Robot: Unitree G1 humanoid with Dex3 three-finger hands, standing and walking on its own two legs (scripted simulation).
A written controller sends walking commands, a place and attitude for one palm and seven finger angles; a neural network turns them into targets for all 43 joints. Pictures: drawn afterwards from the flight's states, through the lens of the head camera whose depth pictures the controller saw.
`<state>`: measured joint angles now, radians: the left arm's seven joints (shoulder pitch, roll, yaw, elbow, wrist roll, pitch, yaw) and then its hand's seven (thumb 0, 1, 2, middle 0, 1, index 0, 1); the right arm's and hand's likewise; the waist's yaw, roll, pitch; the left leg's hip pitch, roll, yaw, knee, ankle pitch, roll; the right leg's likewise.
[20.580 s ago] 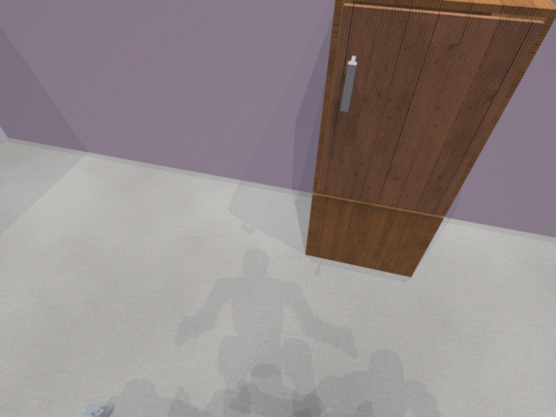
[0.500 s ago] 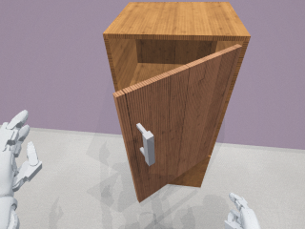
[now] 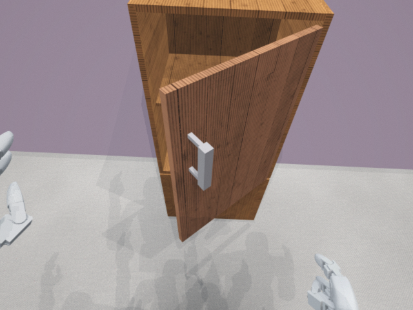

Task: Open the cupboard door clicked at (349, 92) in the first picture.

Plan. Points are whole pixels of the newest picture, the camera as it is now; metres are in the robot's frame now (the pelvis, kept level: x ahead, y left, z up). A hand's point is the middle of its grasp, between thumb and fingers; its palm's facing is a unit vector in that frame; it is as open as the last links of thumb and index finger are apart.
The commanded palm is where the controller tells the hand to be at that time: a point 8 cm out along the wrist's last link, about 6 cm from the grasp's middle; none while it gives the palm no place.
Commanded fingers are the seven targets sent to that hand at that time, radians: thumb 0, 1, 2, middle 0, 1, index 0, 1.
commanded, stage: step back with the hand held close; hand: left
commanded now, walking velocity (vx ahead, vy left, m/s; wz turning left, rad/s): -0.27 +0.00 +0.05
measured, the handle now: (198, 161) +0.38 +0.04 +0.07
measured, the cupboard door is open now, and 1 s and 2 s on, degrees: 41 41 41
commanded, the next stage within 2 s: stop stepping back and stand still in 0.54 s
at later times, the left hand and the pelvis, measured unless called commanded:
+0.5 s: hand out of the picture +0.11 +0.31 +0.17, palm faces +0.52 -0.75 -0.40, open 7.4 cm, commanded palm +0.02 +0.34 +0.18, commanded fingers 0.00 0.90 0.90 -0.20 -0.30 -0.20 -0.30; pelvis -0.09 +0.03 -0.01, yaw +5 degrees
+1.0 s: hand out of the picture +0.02 +0.23 +0.18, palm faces +0.38 -0.77 -0.51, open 7.4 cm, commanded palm -0.02 +0.27 +0.18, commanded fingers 0.00 0.90 0.90 -0.20 -0.30 -0.20 -0.30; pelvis -0.18 -0.02 +0.00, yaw -2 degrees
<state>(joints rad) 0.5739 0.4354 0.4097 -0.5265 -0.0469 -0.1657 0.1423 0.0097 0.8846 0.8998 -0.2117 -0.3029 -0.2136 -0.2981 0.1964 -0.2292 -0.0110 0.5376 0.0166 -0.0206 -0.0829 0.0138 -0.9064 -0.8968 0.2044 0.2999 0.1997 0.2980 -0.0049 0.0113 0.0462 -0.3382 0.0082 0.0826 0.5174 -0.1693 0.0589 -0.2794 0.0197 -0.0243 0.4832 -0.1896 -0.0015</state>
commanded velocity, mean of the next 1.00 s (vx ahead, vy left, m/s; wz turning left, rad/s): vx -0.15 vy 0.03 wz -0.03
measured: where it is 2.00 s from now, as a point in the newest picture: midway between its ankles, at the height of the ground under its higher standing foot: outside the picture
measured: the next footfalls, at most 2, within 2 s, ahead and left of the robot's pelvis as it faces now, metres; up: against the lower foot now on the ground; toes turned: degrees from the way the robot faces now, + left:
left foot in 0.44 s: -0.02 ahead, +0.13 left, +0.00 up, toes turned +5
right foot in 0.84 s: -0.23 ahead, -0.10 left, +0.00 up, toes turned +0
